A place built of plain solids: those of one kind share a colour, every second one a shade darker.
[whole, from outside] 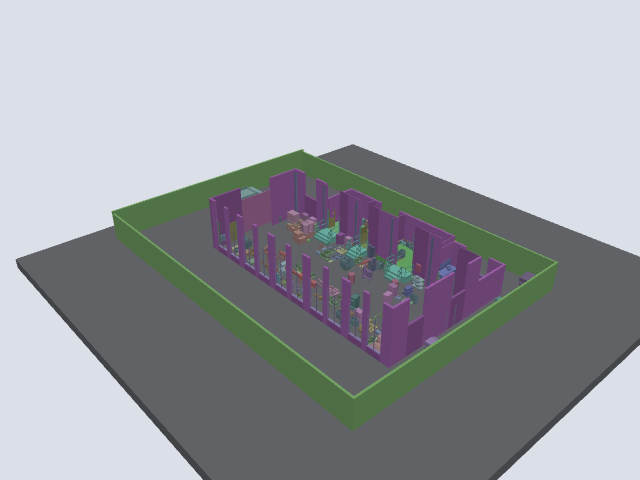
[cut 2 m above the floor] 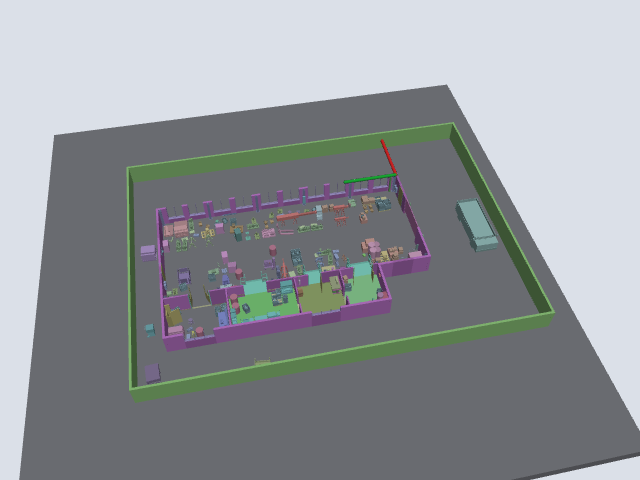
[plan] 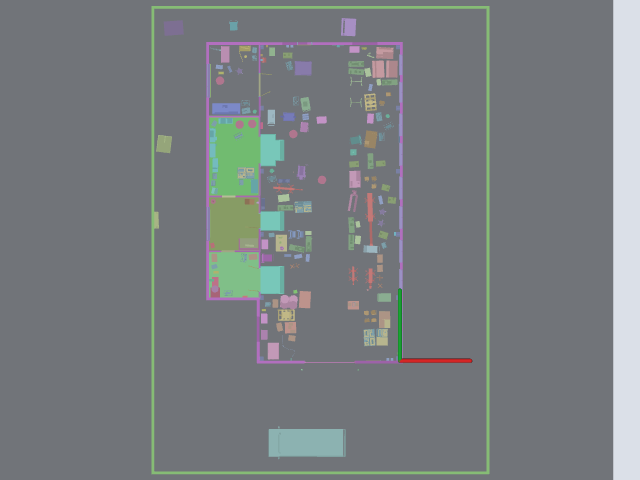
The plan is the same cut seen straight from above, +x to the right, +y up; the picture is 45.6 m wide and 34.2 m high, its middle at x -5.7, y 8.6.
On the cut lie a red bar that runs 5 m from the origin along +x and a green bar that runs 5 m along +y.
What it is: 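A firm's repair and maintenance workshop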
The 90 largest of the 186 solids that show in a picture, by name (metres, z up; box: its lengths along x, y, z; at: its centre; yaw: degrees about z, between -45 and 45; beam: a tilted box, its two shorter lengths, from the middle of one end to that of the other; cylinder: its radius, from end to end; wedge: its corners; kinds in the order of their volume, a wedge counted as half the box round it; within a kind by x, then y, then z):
{
 "yard_bound_1": {"box": [0.2, 33.37, 2.86], "at": [-17.61, 8.59, 1.38]},
 "yard_bound_2": {"box": [24.08, 0.2, 3.09], "at": [-5.67, -7.99, 1.49]},
 "yard_bound_3": {"box": [24.08, 0.2, 2.86], "at": [-5.67, 25.18, 1.38]},
 "yard_bound_4": {"box": [0.2, 33.37, 2.86], "at": [6.27, 8.59, 1.38]},
 "wall_1": {"box": [0.2, 3.5, 3.56], "at": [-13.7, 6.05, 1.73]},
 "wall_2": {"box": [0.2, 0.76, 3.56], "at": [-13.7, 8.18, 1.73]},
 "wall_3": {"box": [0.2, 2.41, 1.56], "at": [-13.7, 9.75, 0.73]},
 "wall_4": {"box": [0.2, 0.76, 3.56], "at": [-13.7, 11.32, 1.73]},
 "wall_5": {"box": [0.2, 5.7, 3.56], "at": [-13.7, 14.55, 1.73]},
 "wall_6": {"box": [0.2, 1.36, 3.05], "at": [-13.7, 18.07, 1.48]},
 "wall_7": {"box": [0.2, 2.41, 1.05], "at": [-13.7, 19.95, 0.47]},
 "wall_8": {"box": [0.2, 1.56, 3.05], "at": [-13.7, 21.93, 1.48]},
 "wall_9": {"box": [3.8, 0.2, 3.56], "at": [-11.9, 4.4, 1.73]},
 "wall_10": {"box": [3.8, 0.2, 3.05], "at": [-11.9, 22.6, 1.48]},
 "wall_11": {"box": [3.6, 0.06, 3.56], "at": [-11.8, 17.37, 1.73]},
 "wall_12": {"box": [3.6, 0.06, 3.05], "at": [-11.8, 17.43, 1.48]},
 "wall_13": {"box": [1.77, 0.06, 3.56], "at": [-10.89, 7.83, 1.73]},
 "wall_14": {"box": [1.73, 0.06, 3.56], "at": [-10.86, 11.73, 1.73]},
 "wall_15": {"box": [0.2, 1.56, 5.35], "at": [-10.1, 0.57, 2.62]},
 "wall_16": {"box": [0.2, 1.81, 2.95], "at": [-10.1, 2.25, 1.43]},
 "wall_17": {"box": [0.2, 1.36, 5.35], "at": [-10.1, 3.83, 2.62]},
 "wall_18": {"box": [0.06, 1.21, 3.56], "at": [-10.03, 7.2, 1.73]},
 "wall_19": {"box": [0.06, 1.6, 3.56], "at": [-10.03, 8.6, 1.73]},
 "wall_20": {"box": [0.06, 1.21, 3.56], "at": [-10.03, 11.1, 1.73]},
 "wall_21": {"box": [0.06, 2.35, 3.56], "at": [-10.03, 12.88, 1.73]},
 "wall_22": {"box": [0.06, 1.45, 3.56], "at": [-10.03, 16.68, 1.73]},
 "wall_23": {"box": [0.06, 1.41, 3.05], "at": [-10.03, 18.1, 1.48]},
 "wall_24": {"box": [0.06, 2.0, 3.05], "at": [-10.03, 21.5, 1.48]},
 "wall_25": {"box": [0.06, 1.26, 5.35], "at": [-9.97, 7.23, 2.62]},
 "wall_26": {"box": [0.06, 1.67, 5.35], "at": [-9.97, 8.57, 2.62]},
 "wall_27": {"box": [0.06, 1.26, 5.35], "at": [-9.97, 11.13, 2.62]},
 "wall_28": {"box": [0.06, 2.41, 5.35], "at": [-9.97, 12.85, 2.62]},
 "wall_29": {"box": [0.06, 1.51, 5.35], "at": [-9.97, 16.7, 2.62]},
 "wall_30": {"box": [0.06, 1.47, 5.35], "at": [-9.97, 18.07, 2.62]},
 "wall_31": {"box": [0.06, 2.0, 5.35], "at": [-9.97, 21.5, 2.62]},
 "wall_32": {"box": [1.61, 0.2, 5.35], "at": [-9.2, 22.6, 2.62]},
 "wall_33": {"box": [3.41, 0.2, 5.35], "at": [-8.5, -0.1, 2.62]},
 "wall_34": {"box": [1.81, 0.2, 2.95], "at": [-7.5, 22.6, 1.43]},
 "wall_35": {"box": [3.21, 0.2, 5.35], "at": [-5.0, 22.6, 2.62]},
 "wall_36": {"box": [1.81, 0.2, 2.95], "at": [-2.5, 22.6, 1.43]},
 "wall_37": {"box": [3.41, 0.2, 5.35], "at": [-1.5, -0.1, 2.62]},
 "wall_38": {"box": [1.81, 0.2, 5.35], "at": [-0.7, 22.6, 2.62]},
 "wall_39": {"box": [0.2, 0.91, 5.35], "at": [0.1, 0.25, 2.62]},
 "wall_40": {"box": [0.2, 0.51, 5.35], "at": [0.1, 2.4, 2.62]},
 "wall_41": {"box": [0.2, 0.81, 5.35], "at": [0.1, 4.5, 2.62]},
 "wall_42": {"box": [0.2, 0.51, 5.35], "at": [0.1, 6.75, 2.62]},
 "wall_43": {"box": [0.2, 0.81, 5.35], "at": [0.1, 9.0, 2.62]},
 "wall_44": {"box": [0.2, 0.51, 5.35], "at": [0.1, 11.25, 2.62]},
 "wall_45": {"box": [0.2, 0.81, 5.35], "at": [0.1, 13.5, 2.62]},
 "wall_46": {"box": [0.2, 0.51, 5.35], "at": [0.1, 15.75, 2.62]},
 "wall_47": {"box": [0.2, 0.81, 5.35], "at": [0.1, 18.0, 2.62]},
 "wall_48": {"box": [0.2, 0.51, 5.35], "at": [0.1, 20.1, 2.62]},
 "wall_49": {"box": [0.2, 0.91, 5.35], "at": [0.1, 22.25, 2.62]},
 "raised_floor_stores_1": {"box": [3.73, 5.83, 0.56], "at": [-11.8, 14.55, 0.23]},
 "beyond_van_1": {"box": [5.29, 1.99, 0.91], "at": [-6.69, -5.86, 0.75], "yaw": -0.1},
 "raised_floor_office_1": {"box": [3.73, 4.03, 0.56], "at": [-11.8, 9.75, 0.23]},
 "raised_floor_plant_1": {"box": [3.73, 3.43, 0.56], "at": [-11.8, 6.15, 0.23]},
 "door_landing_1": {"box": [1.1, 2.0, 0.56], "at": [-9.39, 5.75, 0.23]},
 "door_landing_2": {"box": [1.1, 1.4, 0.56], "at": [-9.39, 9.95, 0.23]},
 "door_landing_3": {"box": [1.1, 2.3, 0.56], "at": [-9.39, 15.0, 0.23]},
 "door_landing_4": {"box": [0.32, 2.0, 0.39], "at": [-8.7, 5.75, 0.14]},
 "tool_cabinet_1": {"box": [0.44, 0.66, 0.91], "at": [-9.69, 1.84, 0.55]},
 "tool_cabinet_2": {"box": [0.45, 0.7, 0.89], "at": [-9.69, 3.01, 0.56]},
 "tool_cabinet_3": {"box": [0.46, 0.66, 0.91], "at": [-9.63, 8.29, 0.55]},
 "tool_cabinet_4": {"box": [0.5, 0.65, 0.88], "at": [-6.83, 16.64, 0.56], "yaw": -4.7},
 "tool_cabinet_5": {"box": [0.45, 0.7, 0.89], "at": [-6.82, 16.64, 0.56], "yaw": -4.7},
 "tool_cabinet_6": {"box": [0.65, 0.5, 0.88], "at": [-5.58, 17.15, 0.56], "yaw": 2.9},
 "tool_cabinet_7": {"box": [0.7, 0.46, 0.93], "at": [-3.24, 22.18, 0.56]},
 "tool_cabinet_8": {"box": [0.46, 0.7, 0.93], "at": [-2.11, 17.26, 0.56], "yaw": -3.9},
 "pallet_load_1": {"box": [0.74, 1.13, 0.82], "at": [-9.02, 0.69, 0.55]},
 "pallet_load_2": {"cylinder": 0.3, "from": [-8.24, 4.0, 0.74], "to": [-8.24, 4.0, 1.62]},
 "pallet_load_3": {"cylinder": 0.3, "from": [-8.21, 4.39, 0.74], "to": [-8.21, 4.39, 1.62]},
 "pallet_load_4": {"cylinder": 0.3, "from": [-7.63, 3.95, 0.74], "to": [-7.63, 3.95, 1.62]},
 "pallet_load_5": {"cylinder": 0.3, "from": [-7.59, 4.36, 0.74], "to": [-7.59, 4.36, 1.62]},
 "crate_1": {"box": [1.2, 0.8, 0.65], "at": [-7.92, 4.17, 0.28], "yaw": -4.4},
 "crate_2": {"box": [0.8, 0.8, 0.5], "at": [-7.8, 2.35, 0.2], "yaw": 0.7},
 "crate_3": {"box": [0.8, 1.2, 0.65], "at": [-6.78, 4.35, 0.28], "yaw": -3.1},
 "plant_pumps_1": {"box": [0.68, 0.72, 1.35], "at": [-13.16, 4.86, 1.14]},
 "plant_pumps_2": {"box": [0.46, 1.04, 0.56], "at": [-13.16, 5.44, 0.74]},
 "roller_shutter_1": {"box": [3.46, 0.06, 3.61], "at": [-5.0, -0.12, 2.19]},
 "drum_1": {"cylinder": 0.3, "from": [-11.43, 16.82, 0.51], "to": [-11.43, 16.82, 1.39]},
 "drum_2": {"cylinder": 0.3, "from": [-10.53, 16.88, 0.51], "to": [-10.53, 16.88, 1.39]},
 "drum_3": {"cylinder": 0.3, "from": [-7.6, 16.15, 0.0], "to": [-7.6, 16.15, 0.88]},
 "test_desk_1": {"box": [0.52, 1.08, 1.05], "at": [-12.45, 21.82, 0.48]},
 "beyond_waste_container_1": {"box": [1.36, 1.02, 0.34], "at": [-16.12, 23.7, 1.12], "yaw": 4.3},
 "beyond_pallets_1": {"box": [0.79, 1.22, 0.45], "at": [-3.55, 23.75, 0.71], "yaw": -2.9},
 "spill_kit_1": {"box": [0.62, 0.51, 1.12], "at": [-9.43, 7.32, 0.51]},
 "wheelie_bin_1": {"box": [0.62, 0.51, 1.12], "at": [-3.2, 15.7, 0.51], "yaw": 9.6},
 "hydraulic_cylinder_1": {"box": [0.36, 2.04, 0.4], "at": [-2.13, 10.93, 0.78], "yaw": 1.8},
 "workbench_1": {"box": [0.53, 0.63, 0.79], "at": [-11.74, 17.95, 0.35]}
}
